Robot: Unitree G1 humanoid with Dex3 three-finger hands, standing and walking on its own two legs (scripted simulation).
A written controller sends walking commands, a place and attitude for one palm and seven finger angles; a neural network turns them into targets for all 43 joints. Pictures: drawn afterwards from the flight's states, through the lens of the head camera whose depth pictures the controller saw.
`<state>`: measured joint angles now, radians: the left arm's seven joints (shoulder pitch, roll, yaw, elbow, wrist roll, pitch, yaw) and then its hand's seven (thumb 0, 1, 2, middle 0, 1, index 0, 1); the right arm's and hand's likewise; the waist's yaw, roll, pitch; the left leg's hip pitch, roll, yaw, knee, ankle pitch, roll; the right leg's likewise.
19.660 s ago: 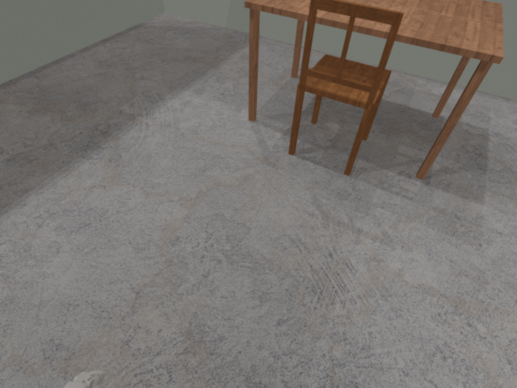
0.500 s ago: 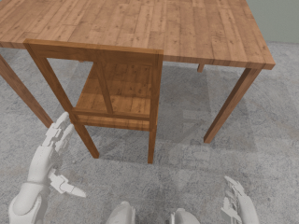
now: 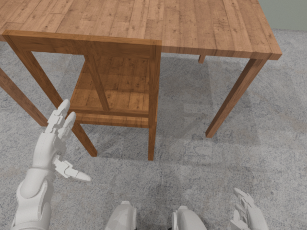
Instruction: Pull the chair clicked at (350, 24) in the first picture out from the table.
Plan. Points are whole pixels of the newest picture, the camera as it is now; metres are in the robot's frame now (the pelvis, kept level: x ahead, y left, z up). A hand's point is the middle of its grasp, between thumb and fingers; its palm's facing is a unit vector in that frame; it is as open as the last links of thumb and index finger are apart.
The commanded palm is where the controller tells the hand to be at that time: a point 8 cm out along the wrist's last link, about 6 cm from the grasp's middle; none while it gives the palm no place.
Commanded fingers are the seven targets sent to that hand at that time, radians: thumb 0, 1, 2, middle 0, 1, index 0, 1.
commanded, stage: aim the fingers beside a spindle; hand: left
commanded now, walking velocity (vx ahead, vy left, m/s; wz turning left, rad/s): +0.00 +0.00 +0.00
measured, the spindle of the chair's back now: (98, 86) +0.52 +0.19 +0.00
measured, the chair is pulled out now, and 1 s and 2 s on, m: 0.00 0.00 0.00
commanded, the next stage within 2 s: push the fingers through the gap in 1.58 s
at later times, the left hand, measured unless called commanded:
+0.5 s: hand (89, 132) +0.35 +0.18 +0.02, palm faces -0.08 -1.00 -0.04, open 16.9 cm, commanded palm +0.34 +0.23 +0.02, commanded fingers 0.00 -0.50 0.30 -0.06 -0.08 -0.06 -0.08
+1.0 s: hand (98, 127) +0.38 +0.17 +0.00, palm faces -0.04 -1.00 -0.06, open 16.9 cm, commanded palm +0.35 +0.23 +0.01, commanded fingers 0.00 -0.50 0.30 -0.06 -0.08 -0.06 -0.08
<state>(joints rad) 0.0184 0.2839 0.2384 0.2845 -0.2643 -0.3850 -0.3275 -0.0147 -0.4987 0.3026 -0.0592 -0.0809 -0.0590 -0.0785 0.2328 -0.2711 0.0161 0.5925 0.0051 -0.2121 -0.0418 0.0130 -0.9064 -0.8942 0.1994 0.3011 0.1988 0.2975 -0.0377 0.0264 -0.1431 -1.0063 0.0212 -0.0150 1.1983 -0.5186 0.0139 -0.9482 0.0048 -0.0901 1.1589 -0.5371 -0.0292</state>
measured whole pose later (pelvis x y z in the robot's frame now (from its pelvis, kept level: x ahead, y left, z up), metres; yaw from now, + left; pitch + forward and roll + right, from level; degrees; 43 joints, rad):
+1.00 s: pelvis -0.01 +0.00 -0.02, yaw -1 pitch +23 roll -2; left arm -0.30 0.28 0.24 0.58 -0.17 -0.42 -0.21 -0.01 -0.50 0.30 -0.06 -0.08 -0.06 -0.08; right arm 0.25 -0.26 0.02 0.60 -0.01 -0.08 -0.01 0.01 -0.91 -0.89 0.20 0.30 0.20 0.30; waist -0.07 0.02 -0.16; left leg -1.14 0.03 0.01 1.27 -0.53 0.01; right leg -1.10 0.01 -0.07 1.25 -0.55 -0.03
